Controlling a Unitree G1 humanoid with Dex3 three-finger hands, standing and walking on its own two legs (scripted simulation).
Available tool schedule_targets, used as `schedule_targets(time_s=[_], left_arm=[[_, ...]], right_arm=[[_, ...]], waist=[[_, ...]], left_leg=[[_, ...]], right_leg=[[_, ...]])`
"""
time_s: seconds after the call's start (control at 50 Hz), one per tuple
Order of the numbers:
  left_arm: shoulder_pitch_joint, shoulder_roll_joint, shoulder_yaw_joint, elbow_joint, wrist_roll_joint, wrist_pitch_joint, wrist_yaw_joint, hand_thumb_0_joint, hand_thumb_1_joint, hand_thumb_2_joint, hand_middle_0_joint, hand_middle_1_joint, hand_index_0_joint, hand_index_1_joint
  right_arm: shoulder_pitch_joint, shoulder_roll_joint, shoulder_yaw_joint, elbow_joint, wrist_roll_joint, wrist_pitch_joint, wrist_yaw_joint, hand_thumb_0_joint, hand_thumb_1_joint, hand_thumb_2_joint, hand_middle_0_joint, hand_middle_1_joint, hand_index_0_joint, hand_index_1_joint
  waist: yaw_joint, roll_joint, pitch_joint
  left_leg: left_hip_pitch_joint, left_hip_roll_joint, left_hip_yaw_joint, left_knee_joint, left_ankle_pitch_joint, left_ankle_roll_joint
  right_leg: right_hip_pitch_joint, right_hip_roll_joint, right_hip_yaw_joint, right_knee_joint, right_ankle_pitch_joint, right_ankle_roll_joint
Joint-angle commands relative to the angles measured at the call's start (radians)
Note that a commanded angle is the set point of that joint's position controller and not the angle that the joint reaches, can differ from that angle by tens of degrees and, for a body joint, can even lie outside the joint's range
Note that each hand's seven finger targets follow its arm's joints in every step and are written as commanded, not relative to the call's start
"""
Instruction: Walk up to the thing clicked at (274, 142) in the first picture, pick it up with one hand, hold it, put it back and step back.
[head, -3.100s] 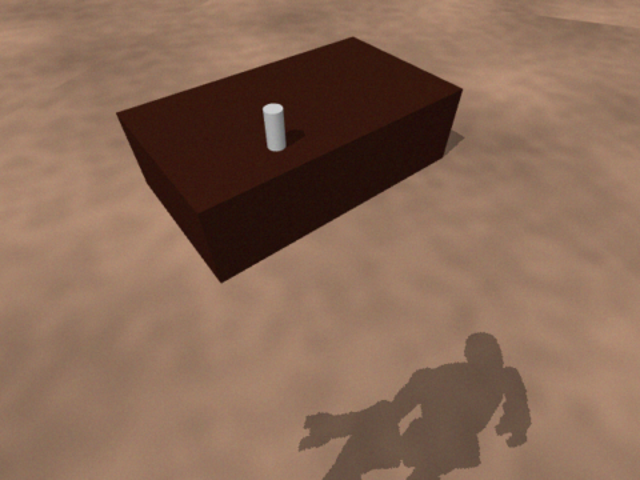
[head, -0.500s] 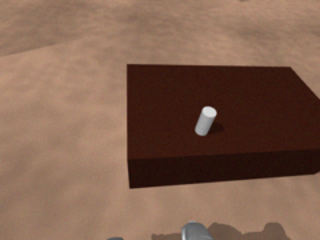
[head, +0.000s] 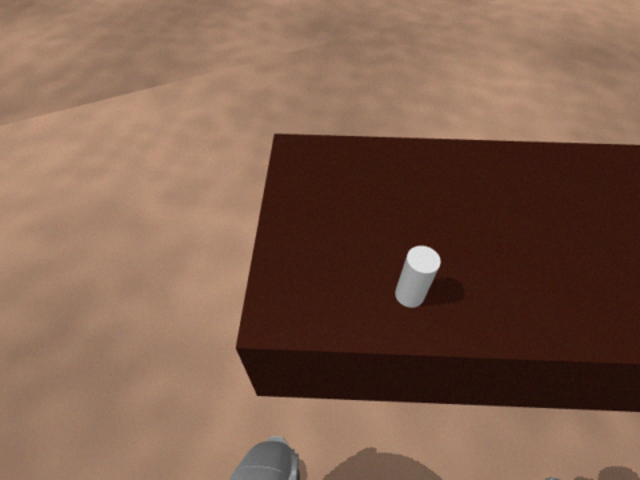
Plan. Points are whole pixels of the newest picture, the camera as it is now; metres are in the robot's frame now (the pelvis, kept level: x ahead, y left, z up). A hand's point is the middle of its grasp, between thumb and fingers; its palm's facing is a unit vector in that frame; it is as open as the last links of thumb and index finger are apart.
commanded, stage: walk up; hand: right
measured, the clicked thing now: (416, 278) +0.57 -0.17 -0.29
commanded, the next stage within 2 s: none
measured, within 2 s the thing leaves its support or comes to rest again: neither
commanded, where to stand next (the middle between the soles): +0.09 +0.01 m, yaw +3 degrees
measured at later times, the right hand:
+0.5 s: hand out of the picture +0.16 -0.28 -0.15, palm faces -0.09 +0.93 -0.36, open 7.4 cm
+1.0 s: hand out of the picture +0.10 -0.24 -0.14, palm faces -0.10 +0.92 -0.37, open 7.4 cm
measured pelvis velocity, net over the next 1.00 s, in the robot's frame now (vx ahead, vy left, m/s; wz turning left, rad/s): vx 0.01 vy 0.01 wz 0.09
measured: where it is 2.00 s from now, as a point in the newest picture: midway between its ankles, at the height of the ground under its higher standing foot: outside the picture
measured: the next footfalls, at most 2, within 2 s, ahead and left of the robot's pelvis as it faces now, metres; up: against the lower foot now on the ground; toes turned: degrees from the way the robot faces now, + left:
left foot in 0.04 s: +0.13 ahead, +0.11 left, +0.00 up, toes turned +3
right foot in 0.28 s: +0.08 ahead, -0.12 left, +0.00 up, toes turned +4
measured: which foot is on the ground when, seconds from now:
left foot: up 0.00-0.02, down 0.04-0.32, up 0.34-0.54, down 0.56-1.00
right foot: down 0.00-0.08, up 0.10-0.26, down 0.28-1.00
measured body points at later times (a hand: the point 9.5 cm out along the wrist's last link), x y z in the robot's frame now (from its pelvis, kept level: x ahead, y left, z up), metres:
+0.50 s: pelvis +0.01 -0.01 +0.00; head +0.05 -0.03 +0.44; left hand +0.05 +0.32 -0.10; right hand +0.16 -0.33 -0.12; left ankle +0.02 +0.14 -0.69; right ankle +0.04 -0.16 -0.72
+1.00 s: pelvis +0.01 +0.01 +0.00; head +0.02 +0.03 +0.45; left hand +0.07 +0.33 -0.13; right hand +0.11 -0.29 -0.12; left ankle +0.01 +0.14 -0.72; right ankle +0.04 -0.13 -0.72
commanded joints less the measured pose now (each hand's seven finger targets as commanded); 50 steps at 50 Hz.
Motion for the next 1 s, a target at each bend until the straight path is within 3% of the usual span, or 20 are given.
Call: schedule_targets(time_s=[0.0, 0.04, 0.06, 0.08, 0.14, 0.26, 0.3, 0.34, 0.4, 0.48, 0.54, 0.58, 0.6, 0.62, 0.72, 0.76, 0.8, 0.86, 0.9, 0.98], left_arm=[[-0.046, 0.242, 0.060, -0.092, -0.022, -0.016, 0.032, 0.000, 0.900, 0.900, -0.200, -0.300, -0.200, -0.300], [-0.028, 0.177, 0.034, -0.104, -0.034, -0.018, 0.033, 0.000, 0.900, 0.900, -0.200, -0.300, -0.200, -0.300], [0.027, 0.125, 0.027, -0.097, -0.048, -0.009, 0.035, 0.000, 0.900, 0.900, -0.200, -0.300, -0.200, -0.300], [0.016, 0.171, 0.037, -0.069, -0.047, 0.014, 0.049, 0.000, 0.900, 0.900, -0.200, -0.300, -0.200, -0.300], [-0.060, 0.187, 0.043, -0.045, -0.031, 0.023, 0.039, 0.000, 0.900, 0.900, -0.200, -0.300, -0.200, -0.300], [0.056, 0.199, 0.057, 0.050, -0.015, -0.018, 0.066, 0.000, 0.900, 0.900, -0.200, -0.300, -0.200, -0.300], [-0.056, 0.367, 0.090, 0.011, 0.010, -0.027, 0.081, 0.000, 0.900, 0.900, -0.200, -0.300, -0.200, -0.300], [-0.175, 0.357, 0.093, -0.022, 0.012, -0.028, 0.082, 0.000, 0.900, 0.900, -0.200, -0.300, -0.200, -0.300], [-0.166, 0.276, 0.069, -0.005, 0.014, -0.040, 0.081, 0.000, 0.900, 0.900, -0.200, -0.300, -0.200, -0.300], [-0.150, 0.268, 0.065, -0.006, 0.028, -0.033, 0.061, 0.000, 0.900, 0.900, -0.200, -0.300, -0.200, -0.300], [-0.199, 0.237, 0.043, -0.020, 0.003, -0.008, 0.047, 0.000, 0.900, 0.900, -0.200, -0.300, -0.200, -0.300], [-0.165, 0.103, 0.005, -0.034, -0.015, 0.005, 0.043, 0.000, 0.900, 0.900, -0.200, -0.300, -0.200, -0.300], [-0.201, 0.204, 0.031, -0.009, -0.010, 0.012, 0.057, 0.000, 0.900, 0.900, -0.200, -0.300, -0.200, -0.300], [-0.201, 0.237, 0.034, 0.013, -0.010, 0.006, 0.055, 0.000, 0.900, 0.900, -0.200, -0.300, -0.200, -0.300], [-0.105, 0.200, 0.047, 0.094, -0.011, -0.010, 0.044, 0.000, 0.900, 0.900, -0.200, -0.300, -0.200, -0.300], [-0.145, 0.284, 0.058, 0.083, 0.006, -0.018, 0.053, 0.000, 0.900, 0.900, -0.200, -0.300, -0.200, -0.300], [-0.278, 0.296, 0.051, 0.055, 0.003, -0.008, 0.038, 0.000, 0.900, 0.900, -0.200, -0.300, -0.200, -0.300], [-0.329, 0.194, 0.019, 0.054, -0.010, 0.011, 0.029, 0.000, 0.900, 0.900, -0.200, -0.300, -0.200, -0.300], [-0.258, 0.187, 0.024, 0.099, -0.014, 0.019, 0.027, 0.000, 0.900, 0.900, -0.200, -0.300, -0.200, -0.300], [-0.241, 0.193, 0.023, 0.140, -0.013, -0.002, 0.024, 0.000, 0.900, 0.900, -0.200, -0.300, -0.200, -0.300]], right_arm=[[0.039, -0.152, -0.047, -0.057, 0.006, -0.018, -0.024, 0.000, -0.900, -0.900, 0.200, 0.300, 0.200, 0.300], [0.117, -0.245, -0.077, -0.049, -0.003, -0.023, -0.038, 0.000, -0.900, -0.900, 0.200, 0.300, 0.200, 0.300], [0.100, -0.271, -0.074, -0.072, -0.004, -0.025, -0.045, 0.000, -0.900, -0.900, 0.200, 0.300, 0.200, 0.300], [0.079, -0.273, -0.075, -0.067, 0.019, -0.022, -0.045, 0.000, -0.900, -0.900, 0.200, 0.300, 0.200, 0.300], [-0.062, -0.219, -0.049, -0.078, 0.015, -0.002, -0.053, 0.000, -0.900, -0.900, 0.200, 0.300, 0.200, 0.300], [-0.183, -0.203, -0.044, -0.088, 0.007, 0.047, -0.024, 0.000, -0.900, -0.900, 0.200, 0.300, 0.200, 0.300], [-0.189, -0.140, -0.039, -0.110, 0.003, 0.070, -0.022, 0.000, -0.900, -0.900, 0.200, 0.300, 0.200, 0.300], [-0.170, -0.219, -0.071, -0.076, -0.010, 0.081, -0.021, 0.000, -0.900, -0.900, 0.200, 0.300, 0.200, 0.300], [-0.148, -0.171, -0.070, -0.040, 0.000, 0.070, -0.003, 0.000, -0.900, -0.900, 0.200, 0.300, 0.200, 0.300], [-0.163, -0.147, -0.057, -0.020, 0.004, 0.051, 0.004, 0.000, -0.900, -0.900, 0.200, 0.300, 0.200, 0.300], [-0.051, -0.163, -0.067, 0.050, -0.008, 0.023, -0.011, 0.000, -0.900, -0.900, 0.200, 0.300, 0.200, 0.300], [-0.034, -0.267, -0.084, 0.047, -0.029, 0.002, -0.027, 0.000, -0.900, -0.900, 0.200, 0.300, 0.200, 0.300], [-0.052, -0.349, -0.095, 0.048, -0.007, 0.007, -0.023, 0.000, -0.900, -0.900, 0.200, 0.300, 0.200, 0.300], [-0.115, -0.348, -0.098, 0.044, -0.004, 0.012, -0.021, 0.000, -0.900, -0.900, 0.200, 0.300, 0.200, 0.300], [-0.193, -0.211, -0.038, 0.050, 0.010, 0.013, -0.019, 0.000, -0.900, -0.900, 0.200, 0.300, 0.200, 0.300], [-0.164, -0.148, -0.018, 0.048, 0.018, 0.019, -0.019, 0.000, -0.900, -0.900, 0.200, 0.300, 0.200, 0.300], [-0.095, -0.186, -0.037, 0.110, 0.007, 0.022, -0.029, 0.000, -0.900, -0.900, 0.200, 0.300, 0.200, 0.300], [-0.070, -0.219, -0.043, 0.145, 0.004, -0.001, -0.026, 0.000, -0.900, -0.900, 0.200, 0.300, 0.200, 0.300], [-0.129, -0.258, -0.041, 0.132, -0.001, -0.008, -0.028, 0.000, -0.900, -0.900, 0.200, 0.300, 0.200, 0.300], [-0.210, -0.194, -0.016, 0.132, 0.003, -0.008, -0.027, 0.000, -0.900, -0.900, 0.200, 0.300, 0.200, 0.300]], waist=[[-0.059, -0.080, -0.154], [-0.107, 0.100, -0.262], [-0.080, 0.190, -0.323], [-0.084, 0.139, -0.329], [-0.052, 0.042, -0.184], [0.009, 0.108, -0.181], [-0.023, -0.194, -0.087], [-0.051, -0.146, -0.024], [-0.063, -0.114, -0.050], [-0.026, -0.208, -0.136], [-0.095, -0.154, -0.205], [-0.087, 0.162, -0.234], [-0.113, 0.149, -0.216], [-0.087, 0.151, -0.150], [-0.012, 0.102, -0.141], [-0.039, -0.092, -0.142], [-0.091, -0.126, -0.089], [-0.112, -0.022, -0.064], [-0.055, 0.015, -0.073], [-0.039, 0.044, -0.103]], left_leg=[[0.237, -0.038, 0.057, -0.205, 0.193, 0.039], [0.486, 0.119, -0.188, -0.214, 0.513, 0.147], [0.597, 0.326, -0.469, -0.201, 0.811, 0.282], [0.518, 0.400, -0.534, -0.234, 0.696, 0.370], [0.200, 0.256, -0.292, -0.269, 0.435, 0.235], [0.093, 0.106, -0.140, -0.055, 0.258, 0.104], [-0.079, -0.043, -0.074, 0.220, -0.257, -0.004], [-0.040, 0.037, -0.145, 0.330, -0.284, -0.022], [-0.029, -0.001, -0.101, 0.281, -0.206, -0.019], [0.064, -0.003, 0.005, -0.020, -0.236, -0.032], [0.337, -0.037, 0.034, -0.302, -0.010, -0.028], [0.517, 0.266, -0.457, -0.369, 0.124, 0.091], [0.357, 0.352, -0.533, -0.374, 0.004, 0.227], [0.235, 0.347, -0.513, -0.382, -0.060, 0.253], [0.129, 0.127, -0.151, -0.156, 0.213, 0.048], [0.036, 0.014, -0.055, -0.016, 0.018, -0.019], [0.228, 0.009, -0.021, -0.010, -0.236, -0.013], [0.269, 0.115, -0.228, -0.340, -0.090, 0.043], [0.191, 0.255, -0.391, -0.413, -0.154, 0.135], [0.137, 0.102, -0.141, -0.306, 0.066, 0.014]], right_leg=[[0.019, -0.214, 0.110, 0.057, 0.763, -0.063], [-0.162, -0.108, 0.066, 0.360, 0.509, 0.018], [-0.312, -0.006, 0.098, 0.501, -0.116, 0.058], [-0.264, -0.043, 0.160, 0.511, -0.276, 0.054], [-0.167, -0.072, 0.196, 0.379, -0.240, 0.015], [0.022, -0.028, 0.145, -0.105, 0.182, 0.017], [-0.116, -0.436, 0.649, -0.320, 0.164, -0.174], [-0.200, -0.469, 0.643, -0.269, 0.247, -0.266], [-0.102, -0.283, 0.342, -0.151, 0.429, -0.164], [0.007, -0.204, 0.270, -0.106, 0.333, -0.131], [-0.108, -0.162, 0.201, 0.075, 0.294, -0.075], [-0.401, -0.014, 0.120, 0.330, -0.131, 0.031], [-0.329, -0.039, 0.182, 0.307, -0.261, 0.025], [-0.262, -0.061, 0.183, 0.304, -0.232, 0.018], [0.049, -0.025, 0.140, -0.124, 0.192, -0.003], [0.071, -0.218, 0.457, -0.244, 0.169, -0.093], [-0.175, -0.304, 0.495, -0.259, -0.016, -0.168], [-0.219, -0.087, 0.224, -0.059, 0.073, -0.013], [-0.141, -0.010, 0.158, 0.033, -0.042, 0.010], [0.047, -0.083, 0.251, -0.157, 0.238, -0.024]])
